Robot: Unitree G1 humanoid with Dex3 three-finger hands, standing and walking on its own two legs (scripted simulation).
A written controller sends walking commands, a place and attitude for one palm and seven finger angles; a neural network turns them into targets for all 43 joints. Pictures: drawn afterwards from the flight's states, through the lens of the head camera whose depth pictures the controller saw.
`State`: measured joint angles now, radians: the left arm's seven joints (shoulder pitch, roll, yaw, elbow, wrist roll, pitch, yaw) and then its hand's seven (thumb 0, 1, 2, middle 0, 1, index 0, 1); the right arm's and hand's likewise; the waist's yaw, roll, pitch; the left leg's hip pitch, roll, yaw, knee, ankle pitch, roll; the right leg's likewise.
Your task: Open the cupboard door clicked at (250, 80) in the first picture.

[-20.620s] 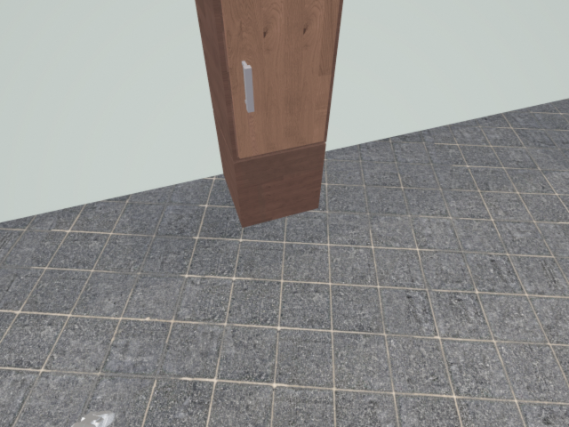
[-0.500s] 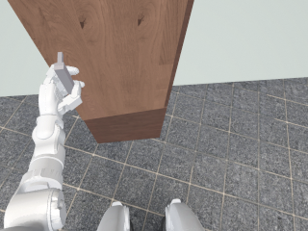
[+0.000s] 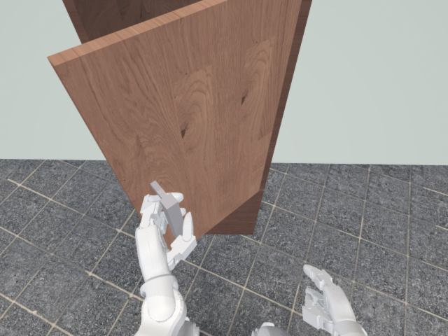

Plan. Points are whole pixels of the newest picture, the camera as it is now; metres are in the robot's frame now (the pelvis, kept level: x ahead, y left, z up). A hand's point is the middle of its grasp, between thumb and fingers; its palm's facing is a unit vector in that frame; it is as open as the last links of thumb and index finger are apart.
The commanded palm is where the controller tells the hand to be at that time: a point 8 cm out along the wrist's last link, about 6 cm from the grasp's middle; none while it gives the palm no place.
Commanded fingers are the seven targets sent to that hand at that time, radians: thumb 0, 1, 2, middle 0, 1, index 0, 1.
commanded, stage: pull the door open along its arc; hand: left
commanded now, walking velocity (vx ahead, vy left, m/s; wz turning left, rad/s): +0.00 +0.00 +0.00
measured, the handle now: (169, 212) +0.33 +0.12 +0.02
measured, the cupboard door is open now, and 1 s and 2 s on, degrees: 41 45 46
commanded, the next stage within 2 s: open thumb and fingers to let go in 0.16 s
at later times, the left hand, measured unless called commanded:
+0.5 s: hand (202, 243) +0.27 +0.06 +0.02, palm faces +0.42 -0.91 -0.04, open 7.1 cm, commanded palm +0.22 +0.10 +0.02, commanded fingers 0.00 -0.01 0.51 -0.34 -1.25 -0.34 -1.25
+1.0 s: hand (194, 247) +0.26 +0.07 +0.02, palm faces +0.36 -0.93 -0.02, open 14.6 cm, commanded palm +0.22 +0.11 +0.02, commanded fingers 0.00 -0.50 0.30 -0.17 -0.40 -0.17 -0.40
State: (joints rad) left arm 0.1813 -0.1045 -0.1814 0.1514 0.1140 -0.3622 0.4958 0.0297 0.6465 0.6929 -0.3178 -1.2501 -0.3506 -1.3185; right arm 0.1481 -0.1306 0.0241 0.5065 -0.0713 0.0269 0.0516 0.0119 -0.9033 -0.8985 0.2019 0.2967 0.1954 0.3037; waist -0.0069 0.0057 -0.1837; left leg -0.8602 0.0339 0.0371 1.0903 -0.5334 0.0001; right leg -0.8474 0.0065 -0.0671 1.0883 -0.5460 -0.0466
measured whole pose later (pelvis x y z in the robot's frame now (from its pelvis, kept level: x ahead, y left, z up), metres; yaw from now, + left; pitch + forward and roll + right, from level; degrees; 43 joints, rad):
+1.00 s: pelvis -0.03 -0.01 -0.01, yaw +1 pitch +16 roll +0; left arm 0.07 -0.10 -0.21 0.27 0.11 -0.39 0.58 -0.01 -0.47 0.31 -0.25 -0.85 -0.29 -0.85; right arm 0.18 -0.17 0.00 0.58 -0.08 -0.07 0.01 0.01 -0.90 -0.90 0.20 0.30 0.20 0.30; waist -0.01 0.03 -0.17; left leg -0.93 0.00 -0.03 1.14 -0.50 -0.02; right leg -0.91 0.00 -0.09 1.15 -0.53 -0.06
